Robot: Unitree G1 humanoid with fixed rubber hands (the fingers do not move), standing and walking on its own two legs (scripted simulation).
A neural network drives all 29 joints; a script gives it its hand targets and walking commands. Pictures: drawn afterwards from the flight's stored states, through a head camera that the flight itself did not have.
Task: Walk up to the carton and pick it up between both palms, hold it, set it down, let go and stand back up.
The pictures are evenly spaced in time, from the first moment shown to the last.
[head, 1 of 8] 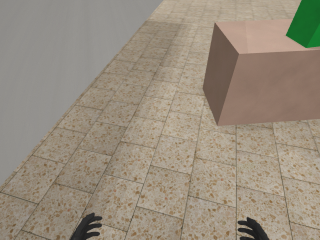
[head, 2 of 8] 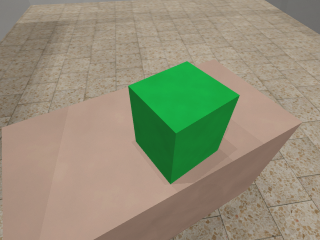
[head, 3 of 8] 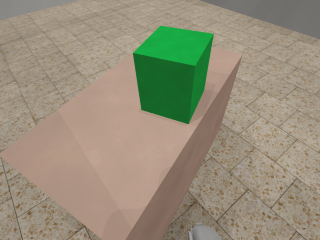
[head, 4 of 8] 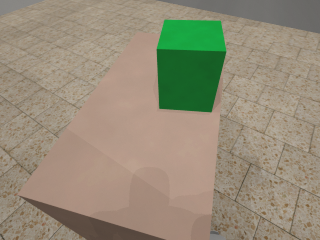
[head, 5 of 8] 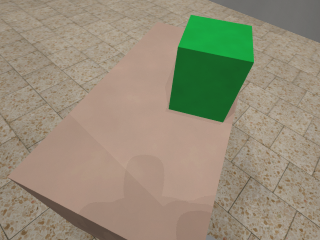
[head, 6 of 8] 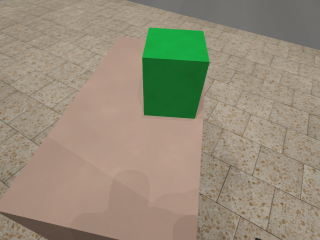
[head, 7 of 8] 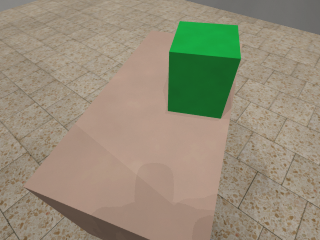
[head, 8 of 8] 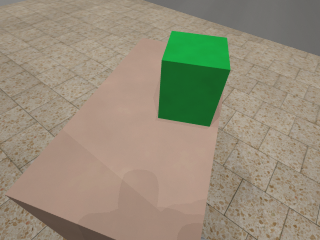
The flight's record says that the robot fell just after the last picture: no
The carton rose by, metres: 0.00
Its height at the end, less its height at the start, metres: +0.00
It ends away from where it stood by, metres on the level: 0.00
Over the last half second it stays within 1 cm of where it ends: yes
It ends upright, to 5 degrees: yes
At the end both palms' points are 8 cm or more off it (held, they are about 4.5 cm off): yes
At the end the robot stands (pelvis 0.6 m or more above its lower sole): yes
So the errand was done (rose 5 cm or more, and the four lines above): no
